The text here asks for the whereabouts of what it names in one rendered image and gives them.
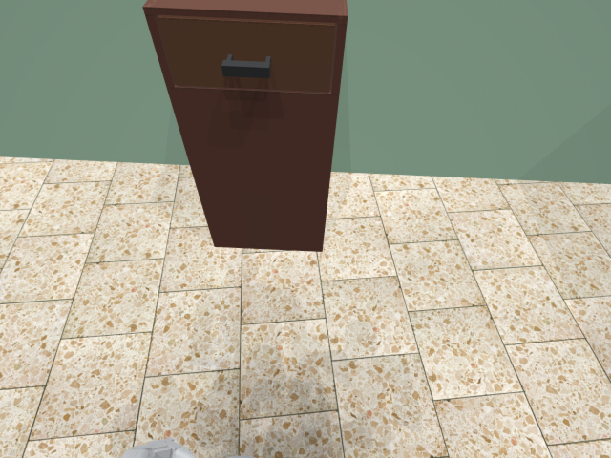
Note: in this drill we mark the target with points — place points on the handle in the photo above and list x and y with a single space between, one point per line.
253 69

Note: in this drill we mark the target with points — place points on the left robot hand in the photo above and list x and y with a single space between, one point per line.
164 448

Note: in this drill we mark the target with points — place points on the drawer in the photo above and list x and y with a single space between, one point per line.
301 52

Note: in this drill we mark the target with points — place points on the cabinet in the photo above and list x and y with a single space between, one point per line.
261 159

